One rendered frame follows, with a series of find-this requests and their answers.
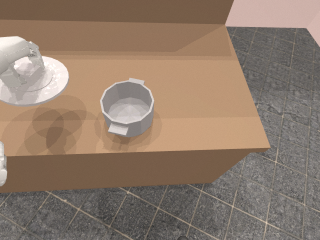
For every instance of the table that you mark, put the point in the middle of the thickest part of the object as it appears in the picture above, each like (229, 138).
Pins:
(204, 120)

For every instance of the pot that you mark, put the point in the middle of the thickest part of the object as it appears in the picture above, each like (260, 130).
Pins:
(128, 107)

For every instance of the knob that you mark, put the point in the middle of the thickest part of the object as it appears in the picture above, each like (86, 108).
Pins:
(29, 71)

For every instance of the lid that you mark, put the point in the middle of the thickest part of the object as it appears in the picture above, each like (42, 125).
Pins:
(49, 85)

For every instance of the left robot hand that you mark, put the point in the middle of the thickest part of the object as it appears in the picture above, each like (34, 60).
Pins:
(15, 48)

